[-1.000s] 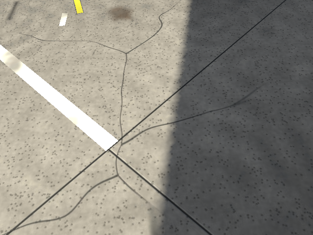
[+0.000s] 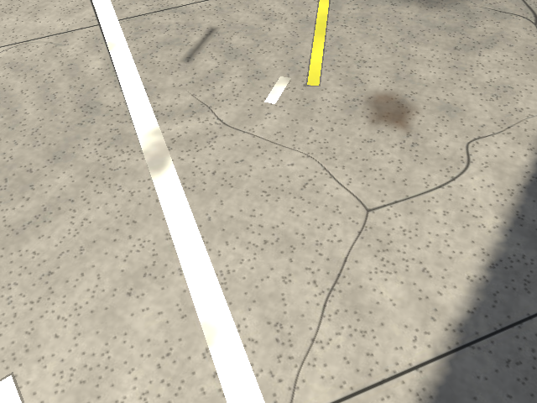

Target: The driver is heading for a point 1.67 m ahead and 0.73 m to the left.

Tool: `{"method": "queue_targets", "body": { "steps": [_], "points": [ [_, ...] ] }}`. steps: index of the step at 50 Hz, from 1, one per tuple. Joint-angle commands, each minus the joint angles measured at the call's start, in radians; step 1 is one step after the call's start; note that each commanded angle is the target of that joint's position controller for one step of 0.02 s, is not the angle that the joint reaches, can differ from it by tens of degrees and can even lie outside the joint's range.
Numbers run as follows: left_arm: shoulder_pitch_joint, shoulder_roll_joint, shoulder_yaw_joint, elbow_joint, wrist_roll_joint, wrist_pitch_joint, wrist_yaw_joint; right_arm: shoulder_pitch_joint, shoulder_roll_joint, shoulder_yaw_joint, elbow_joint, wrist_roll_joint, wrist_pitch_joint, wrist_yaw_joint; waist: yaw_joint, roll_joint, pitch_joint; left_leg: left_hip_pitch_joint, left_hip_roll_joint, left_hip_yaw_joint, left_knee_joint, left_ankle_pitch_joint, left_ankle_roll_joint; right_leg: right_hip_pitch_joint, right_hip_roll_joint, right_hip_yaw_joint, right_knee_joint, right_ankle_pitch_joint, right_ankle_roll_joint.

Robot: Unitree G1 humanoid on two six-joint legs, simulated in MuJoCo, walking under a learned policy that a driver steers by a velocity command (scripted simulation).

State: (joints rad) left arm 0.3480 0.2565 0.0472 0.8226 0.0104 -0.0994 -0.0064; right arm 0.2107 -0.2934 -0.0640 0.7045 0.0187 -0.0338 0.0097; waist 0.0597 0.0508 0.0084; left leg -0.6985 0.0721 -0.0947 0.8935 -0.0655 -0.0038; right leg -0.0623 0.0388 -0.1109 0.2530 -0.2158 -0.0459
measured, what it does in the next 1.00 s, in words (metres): walks ahead, turning left: left foot, then right foot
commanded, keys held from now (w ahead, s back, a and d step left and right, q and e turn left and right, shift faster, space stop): w+q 0.92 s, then w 0.08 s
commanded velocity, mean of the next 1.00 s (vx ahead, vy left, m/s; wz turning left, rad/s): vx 0.50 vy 0.00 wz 0.56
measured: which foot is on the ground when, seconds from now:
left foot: up 0.00-0.20, down 0.22-0.70, up 0.72-1.00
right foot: down 0.00-0.24, up 0.26-0.68, down 0.70-1.00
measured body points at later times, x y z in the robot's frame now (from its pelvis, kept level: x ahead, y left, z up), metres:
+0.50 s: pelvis +0.28 +0.07 +0.00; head +0.31 +0.08 +0.45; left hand +0.39 +0.37 -0.09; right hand +0.44 -0.18 -0.11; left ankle +0.25 +0.13 -0.75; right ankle +0.45 -0.09 -0.68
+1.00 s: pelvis +0.55 +0.10 +0.00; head +0.57 +0.11 +0.45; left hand +0.42 +0.36 -0.12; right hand +0.85 -0.02 -0.09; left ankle +0.55 +0.30 -0.68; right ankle +0.58 -0.01 -0.75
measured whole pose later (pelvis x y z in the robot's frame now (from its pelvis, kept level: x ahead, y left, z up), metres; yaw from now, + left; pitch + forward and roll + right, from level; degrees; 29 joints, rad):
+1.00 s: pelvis +0.55 +0.10 +0.00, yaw +34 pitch +1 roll -2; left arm 0.33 0.27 0.07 0.82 0.01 -0.09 -0.01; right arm 0.19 -0.31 -0.08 0.63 0.02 -0.01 0.00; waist 0.07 0.04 0.03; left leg -0.67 0.08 -0.07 0.96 -0.17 -0.01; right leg -0.09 0.01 -0.12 0.29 -0.22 -0.02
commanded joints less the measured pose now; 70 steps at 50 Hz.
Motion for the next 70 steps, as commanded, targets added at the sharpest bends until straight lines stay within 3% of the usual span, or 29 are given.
{"method": "queue_targets", "body": {
  "steps": [1,7,9,11,12,13,14,15,16,17,22,29,34,35,36,37,38,40,42,51,56,58,60,61,62,63,64,67,70],
  "points": [
    [-0.054,0.166,0.039,-0.055,-0.005,-0.010,0.012,-0.089,-0.022,0.000,-0.087,-0.002,-0.018,0.015,0.004,-0.110,0.040,0.012,0.009,0.045,-0.144,0.143,0.002,-0.016,-0.252,0.057,-0.120,0.309,-0.112],
    [-0.001,0.204,0.052,-0.007,-0.025,0.030,0.019,-0.206,-0.022,-0.001,-0.166,0.003,-0.019,0.052,0.018,-0.106,0.072,0.011,-0.029,0.134,-0.287,0.024,0.064,0.161,-0.311,-0.016,-0.016,0.570,-0.086],
    [-0.017,0.237,0.063,-0.013,-0.030,0.045,0.031,-0.144,-0.059,-0.021,-0.168,-0.001,-0.013,0.056,-0.035,-0.148,0.007,0.138,-0.092,0.192,-0.283,-0.082,0.105,0.192,-0.312,-0.048,0.130,0.918,-0.066],
    [-0.047,0.241,0.062,-0.024,-0.032,0.055,0.042,0.120,-0.147,-0.071,-0.109,0.002,-0.007,0.040,-0.187,-0.122,-0.134,0.523,-0.150,0.184,-0.374,-0.026,0.173,0.058,-0.264,-0.087,0.493,0.953,-0.021],
    [-0.016,0.169,0.035,-0.049,0.001,0.042,0.039,0.246,-0.231,-0.094,-0.081,0.003,0.006,0.015,-0.208,0.043,-0.236,0.847,0.039,-0.100,-0.361,0.026,0.242,-0.229,-0.199,-0.084,0.815,0.411,0.017],
    [0.045,0.082,0.001,-0.099,0.005,0.009,0.020,0.188,-0.286,-0.093,-0.112,0.007,-0.006,0.015,-0.107,0.228,-0.360,1.121,0.265,-0.687,-0.502,-0.142,0.454,-0.620,0.023,0.068,1.155,-0.367,0.065],
    [-0.062,0.178,0.022,-0.109,-0.025,-0.027,0.000,0.212,-0.197,-0.071,-0.115,0.002,-0.012,0.018,-0.186,0.085,-0.370,1.110,0.250,-0.665,-0.570,-0.223,0.410,-0.727,-0.039,0.231,1.188,-0.325,0.046],
    [-0.142,0.185,0.022,-0.143,-0.052,-0.043,-0.007,0.181,-0.161,-0.058,-0.107,-0.003,-0.020,0.017,-0.176,0.043,-0.228,0.987,0.212,-0.516,-0.582,-0.179,0.366,-0.758,-0.076,0.213,1.134,-0.241,0.029],
    [-0.154,0.166,0.018,-0.144,-0.036,-0.049,-0.002,0.117,-0.147,-0.052,-0.109,-0.002,-0.025,0.019,-0.120,-0.062,-0.129,0.820,0.167,-0.411,-0.597,-0.072,0.332,-0.719,-0.117,0.205,1.029,-0.171,0.031],
    [-0.154,0.176,0.026,-0.136,-0.009,-0.043,0.005,0.059,-0.117,-0.043,-0.120,-0.005,-0.027,0.016,-0.086,-0.064,-0.089,0.708,0.132,-0.338,-0.612,0.027,0.314,-0.659,-0.144,0.202,0.945,-0.136,0.043],
    [-0.159,0.129,0.018,-0.150,0.009,0.002,0.009,0.034,-0.143,-0.047,-0.113,-0.010,-0.031,-0.009,-0.040,-0.021,-0.026,0.453,0.065,-0.203,-0.673,0.188,0.315,-0.555,-0.144,0.165,0.725,-0.017,0.121],
    [-0.376,0.118,0.009,-0.206,-0.015,-0.014,-0.010,0.137,-0.164,-0.055,-0.056,0.009,-0.011,-0.025,-0.128,0.030,-0.011,0.442,0.023,-0.218,-0.600,-0.036,0.222,-0.412,-0.053,0.179,0.304,0.294,0.117],
    [-0.211,0.185,0.051,-0.175,-0.013,-0.032,-0.010,0.124,-0.113,-0.042,-0.057,0.002,-0.002,-0.027,-0.025,0.070,-0.071,0.500,0.006,-0.302,-0.374,-0.036,0.154,-0.167,-0.060,0.184,0.198,0.147,0.029],
    [-0.076,0.234,0.066,-0.165,0.005,-0.037,-0.002,0.131,-0.050,-0.018,-0.071,-0.009,-0.005,-0.023,0.031,-0.022,-0.194,0.402,-0.055,-0.225,-0.118,-0.129,0.115,0.067,-0.210,0.320,0.208,0.097,-0.034],
    [0.024,0.316,0.088,-0.129,0.017,-0.022,-0.003,0.260,0.002,0.000,-0.100,0.019,-0.013,-0.023,-0.014,-0.356,-0.326,0.060,-0.189,-0.079,0.212,-0.499,0.045,0.386,-0.434,0.773,0.112,-0.156,-0.196],
    [0.018,0.236,0.072,-0.137,-0.008,-0.018,-0.010,0.259,-0.095,-0.015,-0.081,0.025,-0.014,-0.026,0.002,-0.309,-0.280,-0.078,-0.115,-0.097,0.368,-0.516,0.029,0.374,-0.463,0.917,0.050,-0.388,-0.198],
    [-0.023,0.176,0.056,-0.148,-0.011,-0.012,-0.005,0.159,-0.153,-0.032,-0.086,0.019,-0.009,-0.026,0.027,-0.211,-0.157,-0.115,-0.080,-0.085,0.417,-0.423,0.021,0.266,-0.423,0.770,0.036,-0.376,-0.155],
    [-0.105,0.134,0.039,-0.146,0.001,0.000,-0.001,0.068,-0.140,-0.036,-0.107,-0.002,-0.002,-0.026,0.000,-0.133,-0.033,-0.069,-0.020,-0.047,0.365,-0.302,0.012,0.061,-0.342,0.532,0.011,-0.124,-0.122],
    [-0.127,0.112,0.033,-0.135,0.004,-0.004,0.003,0.078,-0.104,-0.036,-0.109,0.010,0.007,-0.016,-0.033,-0.179,-0.006,0.006,0.019,-0.028,0.310,-0.255,0.012,-0.034,-0.294,0.393,-0.037,-0.014,-0.111],
    [-0.080,0.179,0.052,-0.053,-0.014,-0.005,0.000,-0.090,-0.020,-0.003,-0.146,-0.001,0.000,0.010,-0.003,-0.112,0.038,0.033,0.018,0.033,-0.109,0.026,0.005,-0.023,-0.279,0.108,-0.113,0.240,-0.137],
    [-0.003,0.224,0.062,0.006,-0.042,0.019,-0.002,-0.215,-0.032,0.002,-0.186,0.003,-0.014,0.033,0.017,-0.121,0.079,0.087,-0.009,0.092,-0.288,-0.017,0.043,0.073,-0.326,0.084,-0.089,0.297,-0.122],
    [-0.009,0.245,0.066,0.021,-0.051,0.031,0.001,-0.181,-0.062,-0.012,-0.184,-0.005,-0.015,0.035,-0.026,-0.143,0.046,0.184,-0.046,0.125,-0.338,-0.088,0.078,0.115,-0.333,0.064,0.001,0.525,-0.103],
    [-0.011,0.223,0.053,0.029,-0.048,0.039,0.009,0.074,-0.139,-0.057,-0.101,-0.011,-0.012,0.023,-0.164,-0.126,-0.115,0.589,-0.103,0.163,-0.400,-0.019,0.130,0.011,-0.263,-0.018,0.315,0.715,-0.049],
    [-0.011,0.162,0.025,-0.001,-0.011,0.033,0.010,0.252,-0.224,-0.081,-0.069,-0.014,-0.003,0.004,-0.226,0.012,-0.255,0.907,0.093,-0.089,-0.361,0.028,0.192,-0.237,-0.210,-0.039,0.650,0.358,-0.003],
    [0.087,0.061,-0.008,-0.024,-0.007,0.012,0.000,0.231,-0.291,-0.079,-0.071,-0.014,-0.006,0.004,-0.128,0.231,-0.368,1.103,0.310,-0.583,-0.506,-0.171,0.351,-0.569,-0.030,0.061,0.953,-0.369,0.046],
    [0.010,0.166,0.017,-0.010,-0.043,-0.004,-0.007,0.223,-0.194,-0.057,-0.076,-0.012,-0.015,0.008,-0.182,0.100,-0.340,1.055,0.312,-0.591,-0.566,-0.257,0.332,-0.667,-0.071,0.194,1.056,-0.372,0.037],
    [-0.070,0.189,0.026,-0.040,-0.067,-0.011,-0.011,0.172,-0.157,-0.043,-0.068,-0.015,-0.024,0.009,-0.172,0.083,-0.193,0.935,0.277,-0.422,-0.579,-0.188,0.290,-0.725,-0.111,0.183,1.053,-0.285,0.023],
    [-0.069,0.158,0.030,-0.020,-0.040,0.010,-0.006,0.032,-0.072,-0.020,-0.061,-0.028,-0.045,0.014,-0.072,0.045,-0.062,0.635,0.175,-0.159,-0.668,-0.003,0.228,-0.586,-0.195,0.193,0.924,-0.081,0.034],
    [-0.049,0.110,0.025,-0.010,-0.043,0.047,-0.001,0.015,-0.075,-0.026,-0.029,-0.032,-0.074,0.009,-0.041,0.026,-0.020,0.547,0.172,-0.041,-0.746,0.077,0.232,-0.565,-0.188,0.211,0.876,-0.002,0.059]
  ]
}}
